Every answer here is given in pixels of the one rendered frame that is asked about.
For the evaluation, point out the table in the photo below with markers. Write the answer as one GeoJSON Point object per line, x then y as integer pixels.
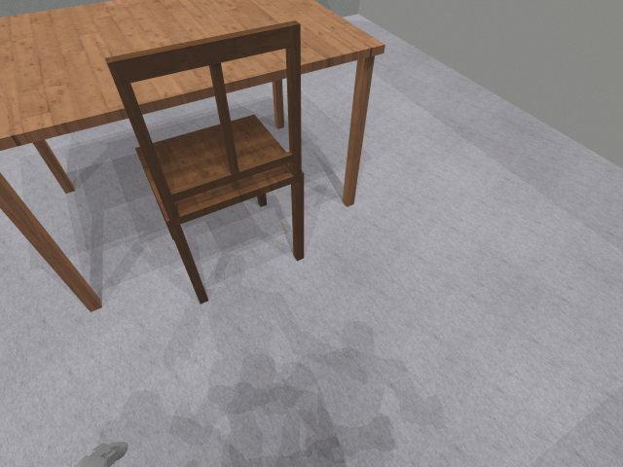
{"type": "Point", "coordinates": [54, 79]}

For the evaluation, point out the left robot hand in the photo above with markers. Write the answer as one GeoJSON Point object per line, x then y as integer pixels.
{"type": "Point", "coordinates": [104, 455]}

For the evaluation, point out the chair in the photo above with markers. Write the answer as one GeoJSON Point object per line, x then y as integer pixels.
{"type": "Point", "coordinates": [200, 172]}

